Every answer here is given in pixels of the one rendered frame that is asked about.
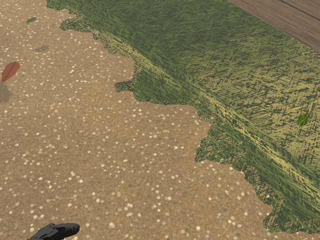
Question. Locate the robot left hand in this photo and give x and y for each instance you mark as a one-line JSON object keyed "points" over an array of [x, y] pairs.
{"points": [[56, 231]]}

